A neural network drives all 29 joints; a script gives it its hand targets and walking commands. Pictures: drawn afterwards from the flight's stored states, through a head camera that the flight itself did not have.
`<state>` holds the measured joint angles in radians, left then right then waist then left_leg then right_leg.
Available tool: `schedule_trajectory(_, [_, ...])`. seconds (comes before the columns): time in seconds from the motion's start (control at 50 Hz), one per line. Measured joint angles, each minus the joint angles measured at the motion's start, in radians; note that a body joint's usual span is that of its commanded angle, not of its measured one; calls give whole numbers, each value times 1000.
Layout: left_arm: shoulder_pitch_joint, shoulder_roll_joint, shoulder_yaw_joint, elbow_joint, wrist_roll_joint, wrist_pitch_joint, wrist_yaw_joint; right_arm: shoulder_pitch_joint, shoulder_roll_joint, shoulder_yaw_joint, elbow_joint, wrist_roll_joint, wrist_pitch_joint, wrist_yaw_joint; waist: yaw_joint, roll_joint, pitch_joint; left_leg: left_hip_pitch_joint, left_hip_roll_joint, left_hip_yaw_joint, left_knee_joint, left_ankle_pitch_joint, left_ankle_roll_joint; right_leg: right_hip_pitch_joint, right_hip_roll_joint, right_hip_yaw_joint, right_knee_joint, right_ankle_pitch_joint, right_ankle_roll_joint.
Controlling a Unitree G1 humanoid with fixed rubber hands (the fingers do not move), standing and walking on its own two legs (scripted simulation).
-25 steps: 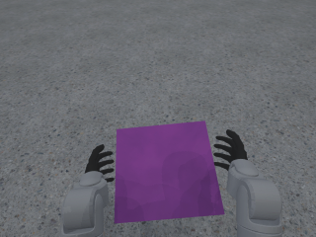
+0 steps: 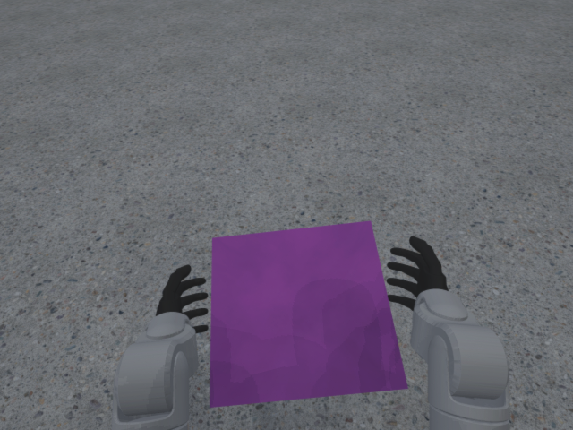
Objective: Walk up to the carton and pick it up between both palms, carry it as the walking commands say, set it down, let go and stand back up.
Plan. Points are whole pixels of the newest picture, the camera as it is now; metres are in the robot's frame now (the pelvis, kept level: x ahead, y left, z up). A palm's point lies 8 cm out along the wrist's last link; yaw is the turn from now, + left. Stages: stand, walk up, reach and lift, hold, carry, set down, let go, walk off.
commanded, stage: carry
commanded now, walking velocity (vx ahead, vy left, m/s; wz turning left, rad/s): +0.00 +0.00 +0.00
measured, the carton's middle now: (300, 316) +0.31 -0.01 -0.01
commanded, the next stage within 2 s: hold in 0.08 s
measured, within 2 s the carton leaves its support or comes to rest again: neither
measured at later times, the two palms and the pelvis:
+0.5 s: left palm (191, 332) +0.28 +0.15 +0.02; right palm (423, 312) +0.28 -0.17 +0.05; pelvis +0.00 +0.00 +0.01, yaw -1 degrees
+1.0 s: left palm (204, 340) +0.29 +0.14 -0.05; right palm (412, 324) +0.30 -0.18 -0.03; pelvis +0.01 +0.00 +0.00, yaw -1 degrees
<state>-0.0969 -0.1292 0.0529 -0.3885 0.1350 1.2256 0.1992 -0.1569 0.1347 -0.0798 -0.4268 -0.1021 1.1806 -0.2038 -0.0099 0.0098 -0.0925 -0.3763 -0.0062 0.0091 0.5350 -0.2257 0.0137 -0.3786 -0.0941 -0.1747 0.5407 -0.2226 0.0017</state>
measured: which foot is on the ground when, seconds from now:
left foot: down 0.00-1.00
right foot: down 0.00-1.00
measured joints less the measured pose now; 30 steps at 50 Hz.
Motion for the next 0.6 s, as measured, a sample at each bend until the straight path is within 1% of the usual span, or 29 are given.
schedule_trajectory(0.08, [0,0,1,7,0,-6,0,0,0,-2,10,0,-13,3,0,-1,-1,-1,0,0,0,0,0,0,0,0,-2,1,0])
schedule_trajectory(0.1, [-2,1,11,54,16,-56,-23,-8,1,-8,61,-29,-60,47,0,1,24,23,2,-2,-2,-3,0,26,9,6,-12,3,0])
schedule_trajectory(0.12, [-13,1,35,164,21,-142,-48,-20,0,-27,172,-52,-140,78,0,2,40,47,-2,-13,-8,-6,0,51,25,25,-24,6,-1])
schedule_trajectory(0.14, [-18,1,54,278,22,-228,-61,-24,-2,-47,286,-61,-224,94,0,1,43,62,-6,-23,-14,5,0,67,36,39,-32,13,-3])
schedule_trajectory(0.16, [-18,0,66,371,23,-296,-62,-24,-4,-60,378,-63,-289,98,0,1,48,74,-6,-25,-15,5,0,80,39,43,-37,13,-3])
schedule_trajectory(0.18, [-15,2,67,433,23,-342,-60,-19,-6,-69,438,-63,-335,97,0,1,56,85,-6,-26,-16,1,0,92,41,44,-42,13,-3])
schedule_trajectory(0.2, [-13,2,66,472,23,-372,-59,-10,-6,-77,470,-63,-367,94,0,1,64,93,-5,-26,-18,-3,0,101,42,44,-47,13,-3])
schedule_trajectory(0.28, [-17,2,55,501,23,-450,-66,9,-6,-86,481,-63,-453,87,-2,1,72,110,-3,-26,-22,-6,0,123,45,44,-61,18,-3])
schedule_trajectory(0.36, [-46,2,59,546,26,-496,-79,-16,-1,-125,499,-64,-484,102,-2,1,67,150,-3,-24,-37,-6,0,162,47,47,-77,19,-3])
schedule_trajectory(0.38, [-51,2,66,552,28,-497,-82,-25,1,-133,513,-66,-489,108,-2,1,65,155,-2,-22,-40,-6,0,165,47,49,-78,19,-3])
schedule_trajectory(0.44, [-66,1,100,592,38,-502,-101,-47,5,-160,571,-83,-503,152,-2,1,63,162,0,-21,-42,-6,0,172,50,51,-80,19,-3])
schedule_trajectory(0.48, [-69,1,110,619,42,-510,-113,-49,5,-174,602,-94,-516,171,-2,1,63,163,1,-21,-42,-6,0,172,51,51,-80,19,-3])
schedule_trajectory(0.54, [-78,1,123,670,46,-534,-134,-53,6,-200,643,-113,-539,189,-2,1,71,163,2,-21,-42,-6,0,172,52,52,-80,19,-3])
schedule_trajectory(0.6, [-92,1,133,711,52,-564,-143,-64,8,-231,681,-117,-572,206,-2,1,83,163,2,-21,-42,-6,0,171,52,52,-79,19,-3])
